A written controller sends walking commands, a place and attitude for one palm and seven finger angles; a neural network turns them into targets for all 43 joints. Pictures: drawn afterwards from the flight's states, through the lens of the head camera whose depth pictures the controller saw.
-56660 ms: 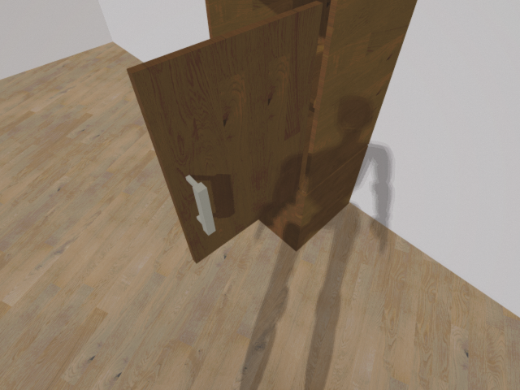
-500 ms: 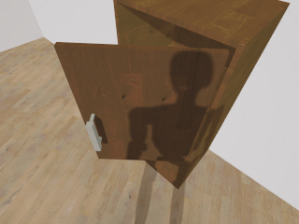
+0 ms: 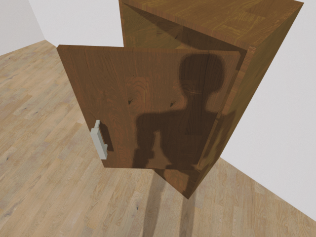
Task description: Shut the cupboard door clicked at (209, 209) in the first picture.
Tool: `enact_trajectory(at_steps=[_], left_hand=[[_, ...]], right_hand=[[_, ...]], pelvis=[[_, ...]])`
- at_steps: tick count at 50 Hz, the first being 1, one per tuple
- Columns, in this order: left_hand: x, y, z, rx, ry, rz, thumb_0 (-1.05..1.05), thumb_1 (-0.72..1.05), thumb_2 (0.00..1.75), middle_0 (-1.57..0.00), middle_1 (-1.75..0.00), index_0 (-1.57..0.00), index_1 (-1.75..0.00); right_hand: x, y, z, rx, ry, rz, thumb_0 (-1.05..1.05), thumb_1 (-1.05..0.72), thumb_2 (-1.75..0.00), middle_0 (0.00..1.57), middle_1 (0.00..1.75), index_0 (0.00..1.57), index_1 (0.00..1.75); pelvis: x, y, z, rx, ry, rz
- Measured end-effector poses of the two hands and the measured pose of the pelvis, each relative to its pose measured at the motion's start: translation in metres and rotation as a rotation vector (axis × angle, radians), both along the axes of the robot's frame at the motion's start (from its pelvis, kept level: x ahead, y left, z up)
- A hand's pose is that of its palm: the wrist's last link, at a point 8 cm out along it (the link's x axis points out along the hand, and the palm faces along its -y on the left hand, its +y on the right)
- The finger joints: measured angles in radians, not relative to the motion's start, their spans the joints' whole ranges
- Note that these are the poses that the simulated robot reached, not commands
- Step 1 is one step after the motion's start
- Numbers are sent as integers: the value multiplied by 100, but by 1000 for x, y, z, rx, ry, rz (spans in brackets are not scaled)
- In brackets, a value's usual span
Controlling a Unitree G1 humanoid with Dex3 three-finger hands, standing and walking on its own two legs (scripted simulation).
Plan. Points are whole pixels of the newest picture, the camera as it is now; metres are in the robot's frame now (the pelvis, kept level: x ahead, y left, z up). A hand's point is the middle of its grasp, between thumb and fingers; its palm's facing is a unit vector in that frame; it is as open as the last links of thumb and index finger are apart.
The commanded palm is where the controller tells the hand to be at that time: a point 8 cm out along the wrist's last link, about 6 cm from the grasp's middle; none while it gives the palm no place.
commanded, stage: raise the hand and make a fist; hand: left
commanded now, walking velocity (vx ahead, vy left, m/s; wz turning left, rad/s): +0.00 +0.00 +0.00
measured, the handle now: (100, 140) +0.43 +0.23 -0.09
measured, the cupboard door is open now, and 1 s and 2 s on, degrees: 40 40 40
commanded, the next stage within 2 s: bring the fist close to the handle in 1.90 s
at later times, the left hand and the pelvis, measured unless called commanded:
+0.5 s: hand out of the picture +0.10 +0.18 -0.08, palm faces +0.16 -0.99 -0.05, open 5.7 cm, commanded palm +0.11 +0.23 -0.08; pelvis -0.06 -0.03 -0.12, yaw +5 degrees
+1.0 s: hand (83, 232) +0.15 +0.20 -0.08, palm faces +0.05 -1.00 -0.02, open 3.5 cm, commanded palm +0.12 +0.25 -0.08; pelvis -0.05 +0.01 -0.12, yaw +3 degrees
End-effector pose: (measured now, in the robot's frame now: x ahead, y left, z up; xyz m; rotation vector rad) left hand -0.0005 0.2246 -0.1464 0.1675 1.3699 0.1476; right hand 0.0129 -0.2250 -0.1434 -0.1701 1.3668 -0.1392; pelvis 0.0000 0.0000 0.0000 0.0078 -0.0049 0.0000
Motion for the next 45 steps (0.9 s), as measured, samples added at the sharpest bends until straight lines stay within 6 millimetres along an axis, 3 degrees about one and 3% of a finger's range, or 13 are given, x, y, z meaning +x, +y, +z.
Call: enact_trajectory(at_steps=[2,7,10,12,14,18,20,24,29,35,40,45], left_hand=[[29,9,18,24,-198,82,2,91,90,-20,-30,-20,-30],[126,8,111,63,-922,70,2,91,90,-22,-32,-22,-32],[154,1,132,0,-1234,29,1,91,90,-25,-36,-25,-36],[156,-7,131,-63,-1383,-45,1,91,90,-28,-39,-28,-38],[147,-15,115,-116,-1440,-126,1,91,90,-31,-42,-31,-42],[111,-14,68,-157,-1320,-112,1,91,90,-38,-49,-38,-49],[92,-7,54,-120,-1266,-57,1,91,90,-41,-53,-42,-53],[74,4,61,-26,-1315,-24,2,90,90,-49,-61,-49,-61],[96,2,74,-65,-1398,-119,2,90,90,-57,-71,-58,-71],[128,3,68,-150,-1282,-131,2,90,90,-68,-83,-69,-83],[131,15,75,-111,-1285,-94,2,90,90,-77,-93,-78,-92],[127,22,75,-106,-1313,-104,2,91,90,-86,-103,-87,-102]], right_hand=[[8,-4,4,-31,-122,-1,1,-90,-90,20,29,20,30],[46,-19,10,-24,-480,51,1,-90,-90,20,29,20,30],[75,-32,4,-17,-609,114,1,-90,-90,20,29,20,30],[94,-40,3,-28,-686,140,1,-90,-90,20,30,20,30],[113,-46,2,-41,-757,156,1,-90,-90,20,30,20,30],[143,-51,3,-65,-863,192,1,-90,-90,20,29,20,30],[154,-47,2,-70,-894,220,1,-90,-90,20,29,20,30],[165,-31,-9,-55,-907,279,1,-90,-90,20,29,20,30],[157,-9,-35,-6,-835,294,1,-90,-90,20,29,20,30],[125,4,-53,29,-708,196,2,-90,-90,20,30,20,30],[105,4,-54,7,-639,153,2,-90,-90,20,30,20,30],[103,0,-54,-38,-615,168,2,-90,-90,20,30,20,30]], pelvis=[[-7,-1,-4,-1,-3,9],[-20,-6,-22,41,33,78],[-33,-12,-43,35,103,79],[-41,-18,-59,36,153,60],[-48,-23,-77,37,188,47],[-58,-30,-104,23,220,54],[-60,-32,-112,11,232,62],[-63,-34,-123,-21,253,80],[-64,-31,-128,-49,278,89],[-59,-21,-120,-48,297,74],[-53,-9,-114,-44,308,60],[-51,2,-116,-51,318,58]])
